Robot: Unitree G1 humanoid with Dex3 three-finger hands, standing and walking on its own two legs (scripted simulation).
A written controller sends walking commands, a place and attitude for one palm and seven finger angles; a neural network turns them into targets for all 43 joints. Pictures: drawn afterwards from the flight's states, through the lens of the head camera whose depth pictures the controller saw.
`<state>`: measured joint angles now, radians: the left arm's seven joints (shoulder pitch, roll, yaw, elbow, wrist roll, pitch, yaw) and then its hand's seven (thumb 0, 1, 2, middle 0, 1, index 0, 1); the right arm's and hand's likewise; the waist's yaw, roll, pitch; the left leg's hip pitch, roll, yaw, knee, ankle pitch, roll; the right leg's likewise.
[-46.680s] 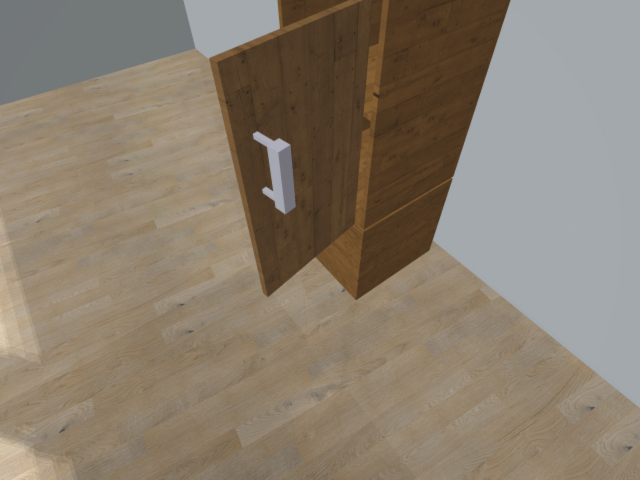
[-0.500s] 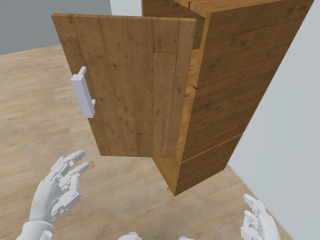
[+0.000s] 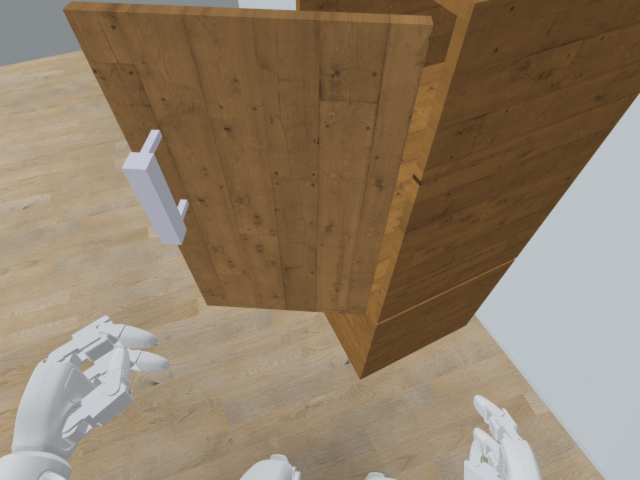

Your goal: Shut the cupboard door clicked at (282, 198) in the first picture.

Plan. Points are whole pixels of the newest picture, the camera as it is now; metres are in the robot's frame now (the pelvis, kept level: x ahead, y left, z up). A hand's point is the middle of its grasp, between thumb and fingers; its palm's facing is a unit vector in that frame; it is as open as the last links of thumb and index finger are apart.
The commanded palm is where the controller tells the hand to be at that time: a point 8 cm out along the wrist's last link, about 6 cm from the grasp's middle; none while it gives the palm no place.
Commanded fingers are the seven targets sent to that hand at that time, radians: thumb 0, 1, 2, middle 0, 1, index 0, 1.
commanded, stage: raise the hand and make a fist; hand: left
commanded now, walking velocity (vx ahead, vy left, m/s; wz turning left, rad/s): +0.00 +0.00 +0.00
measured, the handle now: (164, 189) +0.44 +0.24 +0.11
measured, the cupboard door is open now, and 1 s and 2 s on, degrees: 60 60 60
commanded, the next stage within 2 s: bring the fist close to the handle in 1.08 s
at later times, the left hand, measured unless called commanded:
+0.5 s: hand (92, 385) +0.20 +0.24 +0.08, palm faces +0.02 -1.00 -0.01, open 3.0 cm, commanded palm +0.17 +0.29 +0.10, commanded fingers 0.00 0.90 0.90 -1.30 -1.50 -1.30 -1.50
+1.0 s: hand (97, 363) +0.21 +0.23 +0.12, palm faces +0.05 -1.00 -0.06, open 3.1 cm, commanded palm +0.18 +0.27 +0.11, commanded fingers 0.00 0.90 0.90 -1.30 -1.50 -1.30 -1.50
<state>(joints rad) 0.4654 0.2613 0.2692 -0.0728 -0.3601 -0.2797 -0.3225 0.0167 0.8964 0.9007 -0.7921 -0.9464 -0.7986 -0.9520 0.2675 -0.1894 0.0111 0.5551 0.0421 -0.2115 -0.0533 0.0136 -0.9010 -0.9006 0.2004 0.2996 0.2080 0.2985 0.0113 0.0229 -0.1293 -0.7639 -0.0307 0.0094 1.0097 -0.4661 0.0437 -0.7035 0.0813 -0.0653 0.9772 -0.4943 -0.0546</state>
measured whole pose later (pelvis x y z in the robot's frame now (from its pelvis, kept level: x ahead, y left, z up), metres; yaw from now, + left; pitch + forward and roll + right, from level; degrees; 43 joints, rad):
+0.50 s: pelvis -0.01 +0.05 +0.01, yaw +1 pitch +9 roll -4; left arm 0.41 0.25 0.14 -0.16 -0.28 -0.21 -0.23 0.01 0.90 0.90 -1.23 -1.43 -1.24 -1.43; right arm 0.24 -0.22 0.05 0.48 0.05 -0.18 -0.04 0.01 -0.90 -0.90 0.20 0.30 0.21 0.30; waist 0.03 0.04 -0.12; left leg -0.68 -0.07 0.00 0.95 -0.43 0.11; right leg -0.59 0.04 -0.07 0.88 -0.45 -0.01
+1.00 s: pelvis -0.01 +0.03 +0.03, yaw +1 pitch +6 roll -3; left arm 0.37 0.28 0.15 -0.17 -0.27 -0.21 -0.17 0.02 0.90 0.90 -1.30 -1.50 -1.30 -1.50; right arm 0.29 -0.25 0.05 0.54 0.03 -0.22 -0.05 0.01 -0.90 -0.90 0.20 0.30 0.21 0.30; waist 0.01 0.03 -0.08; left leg -0.56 -0.06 0.00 0.85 -0.39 0.09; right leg -0.48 0.05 -0.06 0.79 -0.41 -0.04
